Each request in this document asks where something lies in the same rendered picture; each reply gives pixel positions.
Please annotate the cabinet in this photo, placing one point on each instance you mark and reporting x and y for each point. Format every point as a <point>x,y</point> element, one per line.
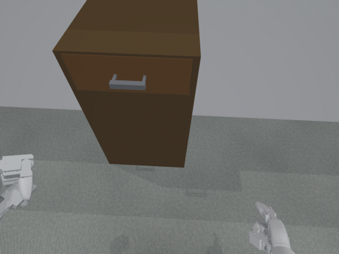
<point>136,128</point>

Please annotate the right robot hand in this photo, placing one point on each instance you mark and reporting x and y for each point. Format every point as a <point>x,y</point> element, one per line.
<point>272,234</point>

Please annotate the left robot hand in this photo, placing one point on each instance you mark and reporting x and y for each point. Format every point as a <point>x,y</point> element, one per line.
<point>16,173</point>

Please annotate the drawer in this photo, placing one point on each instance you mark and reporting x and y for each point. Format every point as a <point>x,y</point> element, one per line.
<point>163,75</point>

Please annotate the handle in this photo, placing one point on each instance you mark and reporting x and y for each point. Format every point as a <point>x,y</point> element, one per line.
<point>126,84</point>

